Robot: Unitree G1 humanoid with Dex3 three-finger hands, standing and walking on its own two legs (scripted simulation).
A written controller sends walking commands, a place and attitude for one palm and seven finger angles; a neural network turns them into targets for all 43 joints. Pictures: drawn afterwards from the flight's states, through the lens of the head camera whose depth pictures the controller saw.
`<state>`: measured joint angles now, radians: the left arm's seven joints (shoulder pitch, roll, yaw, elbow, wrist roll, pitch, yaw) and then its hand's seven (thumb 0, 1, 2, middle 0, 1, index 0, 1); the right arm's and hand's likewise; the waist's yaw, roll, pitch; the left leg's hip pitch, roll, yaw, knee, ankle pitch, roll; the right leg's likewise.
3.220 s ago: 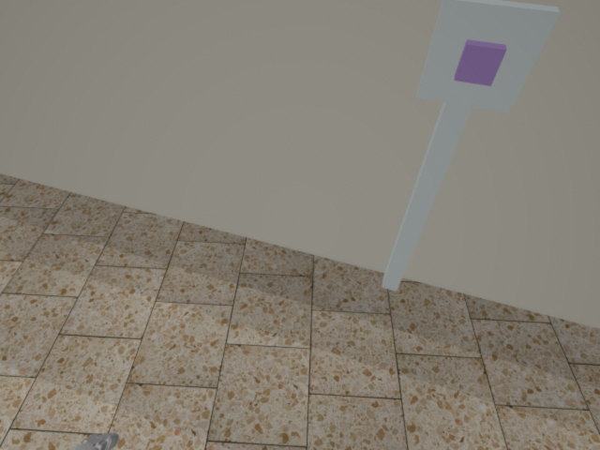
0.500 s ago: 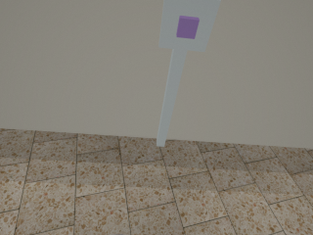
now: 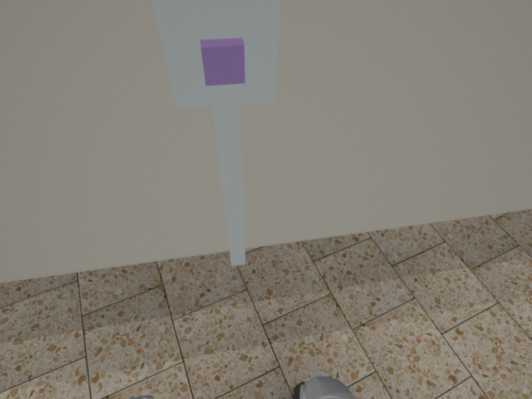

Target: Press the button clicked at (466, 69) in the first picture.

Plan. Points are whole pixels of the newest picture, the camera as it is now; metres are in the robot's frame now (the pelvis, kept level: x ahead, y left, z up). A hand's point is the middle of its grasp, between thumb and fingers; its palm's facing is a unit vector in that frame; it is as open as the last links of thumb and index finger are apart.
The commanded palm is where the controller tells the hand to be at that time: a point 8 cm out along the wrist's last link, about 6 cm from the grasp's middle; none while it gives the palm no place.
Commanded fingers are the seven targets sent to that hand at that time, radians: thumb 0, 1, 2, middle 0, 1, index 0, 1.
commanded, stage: take the last steps up to it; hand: left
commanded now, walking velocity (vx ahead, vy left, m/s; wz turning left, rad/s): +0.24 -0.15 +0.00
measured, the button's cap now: (223, 61) +0.63 +0.06 +0.16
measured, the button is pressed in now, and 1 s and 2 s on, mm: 0 0 0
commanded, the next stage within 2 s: come to a stop and stand still in 0.18 s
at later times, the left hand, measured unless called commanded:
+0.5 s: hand (200, 394) +0.16 +0.11 -0.19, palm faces +0.12 -0.98 -0.14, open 7.3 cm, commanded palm none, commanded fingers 0.00 0.90 0.90 -0.20 -0.30 -0.20 -0.30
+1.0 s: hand (217, 397) +0.15 +0.07 -0.15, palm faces +0.13 -0.95 -0.27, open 7.4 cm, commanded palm none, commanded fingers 0.00 0.90 0.90 -0.20 -0.30 -0.20 -0.30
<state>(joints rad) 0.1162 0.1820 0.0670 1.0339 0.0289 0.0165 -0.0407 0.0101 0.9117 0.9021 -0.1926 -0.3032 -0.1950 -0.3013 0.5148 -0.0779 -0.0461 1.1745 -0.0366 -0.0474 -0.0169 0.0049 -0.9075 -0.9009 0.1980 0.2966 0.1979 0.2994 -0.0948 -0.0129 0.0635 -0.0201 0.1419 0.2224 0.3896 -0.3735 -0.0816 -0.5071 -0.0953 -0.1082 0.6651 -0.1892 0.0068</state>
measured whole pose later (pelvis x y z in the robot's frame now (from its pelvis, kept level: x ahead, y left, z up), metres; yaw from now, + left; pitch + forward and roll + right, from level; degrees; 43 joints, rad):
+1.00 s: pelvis +0.14 -0.12 +0.01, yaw +4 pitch +0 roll +2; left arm 0.28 0.16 0.04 0.99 0.03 0.02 0.03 0.01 0.90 0.90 -0.20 -0.30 -0.20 -0.30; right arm 0.22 -0.25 -0.09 1.02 -0.02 0.08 0.01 0.01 -0.91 -0.90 0.19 0.30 0.19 0.30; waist 0.03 0.02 0.04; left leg -0.41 0.01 0.03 0.95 -0.38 -0.04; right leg -0.26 -0.10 -0.05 0.51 -0.24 0.02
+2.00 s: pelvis +0.13 -0.06 +0.00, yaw +3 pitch -1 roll +0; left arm 0.27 0.15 -0.01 1.11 0.01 -0.01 0.04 0.01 0.91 0.90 -0.20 -0.30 -0.20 -0.30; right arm 0.30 -0.16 0.01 1.08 -0.02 -0.02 -0.02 0.02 -0.93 -0.90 0.20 0.30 0.20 0.30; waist 0.00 0.03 0.03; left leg -0.18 -0.01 0.10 0.50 -0.31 0.04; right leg -0.20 -0.05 -0.04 0.52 -0.31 0.02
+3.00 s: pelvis +0.19 -0.17 +0.00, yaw +7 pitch +2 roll -2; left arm 0.23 0.18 0.07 1.00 0.02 0.05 -0.01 0.02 0.92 0.90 -0.20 -0.30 -0.20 -0.30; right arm 0.25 -0.16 -0.05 1.06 -0.04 0.00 -0.04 0.00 -0.91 -0.90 0.20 0.30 0.20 0.30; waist 0.00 0.02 0.07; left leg -0.24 0.16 0.07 0.54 -0.32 -0.07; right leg -0.41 -0.04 -0.06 0.81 -0.39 0.00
